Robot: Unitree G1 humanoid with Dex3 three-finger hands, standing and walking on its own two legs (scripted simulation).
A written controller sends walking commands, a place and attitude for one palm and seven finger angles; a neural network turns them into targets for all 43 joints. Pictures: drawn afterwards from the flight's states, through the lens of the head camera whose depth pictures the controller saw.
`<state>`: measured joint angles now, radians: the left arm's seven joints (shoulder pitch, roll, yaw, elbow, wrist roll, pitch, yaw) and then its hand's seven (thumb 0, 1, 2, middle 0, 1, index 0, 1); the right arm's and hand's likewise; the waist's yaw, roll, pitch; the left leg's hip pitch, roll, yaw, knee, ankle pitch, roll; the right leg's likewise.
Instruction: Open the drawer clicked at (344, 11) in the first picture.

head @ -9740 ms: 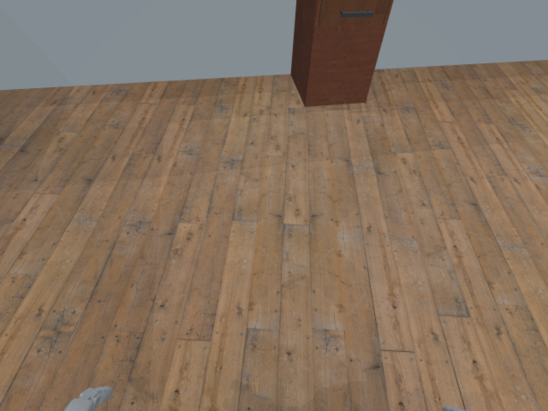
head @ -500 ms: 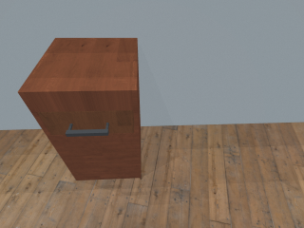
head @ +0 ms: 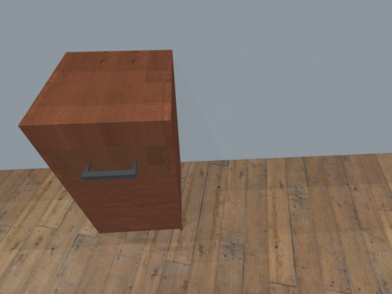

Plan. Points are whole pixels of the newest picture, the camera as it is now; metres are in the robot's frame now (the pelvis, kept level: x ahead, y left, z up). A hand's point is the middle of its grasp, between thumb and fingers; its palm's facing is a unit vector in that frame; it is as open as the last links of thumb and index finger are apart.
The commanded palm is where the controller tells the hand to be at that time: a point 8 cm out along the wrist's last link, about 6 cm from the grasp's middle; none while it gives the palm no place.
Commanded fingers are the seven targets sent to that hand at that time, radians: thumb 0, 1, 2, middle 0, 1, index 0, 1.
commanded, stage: look again from close up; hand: left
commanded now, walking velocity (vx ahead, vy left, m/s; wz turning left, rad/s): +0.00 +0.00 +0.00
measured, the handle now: (110, 170) +0.52 +0.33 -0.18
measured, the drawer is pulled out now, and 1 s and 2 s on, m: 0.00 0.00 0.00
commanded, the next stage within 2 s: shuffle to correct the standing spot in 0.40 s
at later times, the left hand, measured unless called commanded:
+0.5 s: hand out of the picture +0.02 +0.15 -0.18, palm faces +0.02 -0.98 -0.19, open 7.4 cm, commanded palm none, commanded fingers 0.00 0.90 0.90 -0.20 -0.30 -0.20 -0.30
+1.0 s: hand out of the picture -0.01 +0.26 -0.19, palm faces +0.14 -0.95 -0.27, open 7.4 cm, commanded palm none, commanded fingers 0.00 0.90 0.90 -0.20 -0.30 -0.20 -0.30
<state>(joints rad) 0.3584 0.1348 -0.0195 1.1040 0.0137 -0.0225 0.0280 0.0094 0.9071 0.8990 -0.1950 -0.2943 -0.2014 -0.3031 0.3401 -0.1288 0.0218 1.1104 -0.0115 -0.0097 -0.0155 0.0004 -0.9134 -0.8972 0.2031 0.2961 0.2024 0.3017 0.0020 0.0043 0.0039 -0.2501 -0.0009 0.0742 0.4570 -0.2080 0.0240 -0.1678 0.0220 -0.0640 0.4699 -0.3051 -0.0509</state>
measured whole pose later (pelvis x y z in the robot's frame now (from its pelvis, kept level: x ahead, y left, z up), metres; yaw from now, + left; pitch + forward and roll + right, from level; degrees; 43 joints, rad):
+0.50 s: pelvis +0.04 -0.01 +0.00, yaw -1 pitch +0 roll +1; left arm 0.33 0.13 -0.01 1.12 0.02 -0.03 0.04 0.01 0.91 0.90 -0.20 -0.29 -0.20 -0.30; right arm 0.29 -0.14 0.02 1.14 -0.01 -0.02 -0.04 0.01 -0.93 -0.90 0.20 0.30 0.20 0.30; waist 0.01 -0.01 0.00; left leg -0.18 0.01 0.08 0.45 -0.27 0.00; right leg -0.09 0.03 -0.05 0.45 -0.36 -0.07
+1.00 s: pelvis +0.02 +0.05 -0.02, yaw +5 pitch -1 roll +2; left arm 0.32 0.23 0.06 1.01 0.03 0.02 0.03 0.01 0.90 0.90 -0.20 -0.30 -0.21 -0.30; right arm 0.11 -0.23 -0.04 0.92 -0.01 0.02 0.01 0.00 -0.91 -0.90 0.20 0.30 0.20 0.30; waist 0.03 -0.04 0.08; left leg -0.34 0.00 0.07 0.59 -0.20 0.02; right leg -0.23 -0.13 -0.09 0.76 -0.47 0.01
